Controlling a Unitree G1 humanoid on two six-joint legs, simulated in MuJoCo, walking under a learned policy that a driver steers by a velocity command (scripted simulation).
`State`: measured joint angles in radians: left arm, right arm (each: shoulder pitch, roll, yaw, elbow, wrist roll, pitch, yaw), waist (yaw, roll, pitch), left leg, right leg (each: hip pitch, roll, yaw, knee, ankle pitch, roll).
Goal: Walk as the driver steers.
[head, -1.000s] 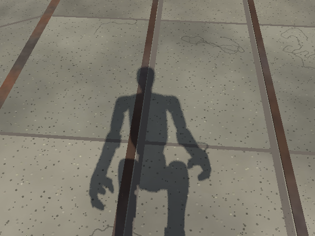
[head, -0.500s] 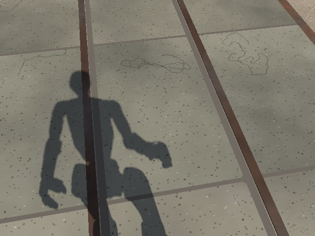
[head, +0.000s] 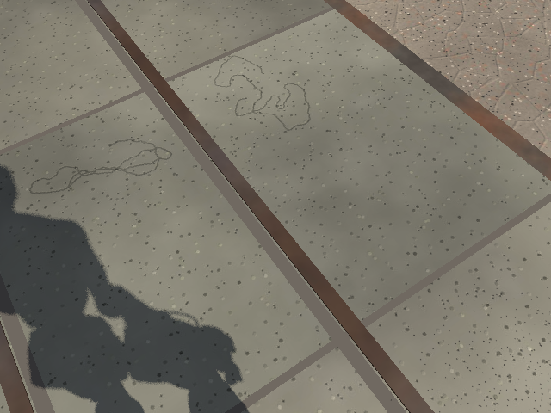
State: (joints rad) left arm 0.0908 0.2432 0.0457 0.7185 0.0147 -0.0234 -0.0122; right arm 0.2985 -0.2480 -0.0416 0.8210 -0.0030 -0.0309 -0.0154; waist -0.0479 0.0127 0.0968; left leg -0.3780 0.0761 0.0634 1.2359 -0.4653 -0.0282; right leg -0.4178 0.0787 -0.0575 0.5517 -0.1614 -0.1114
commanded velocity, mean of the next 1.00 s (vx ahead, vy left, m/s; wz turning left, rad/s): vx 0.05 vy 0.00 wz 0.39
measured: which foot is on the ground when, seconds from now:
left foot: up 0.00-0.50, down 0.52-1.00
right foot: down 0.00-0.52, up 0.54-1.00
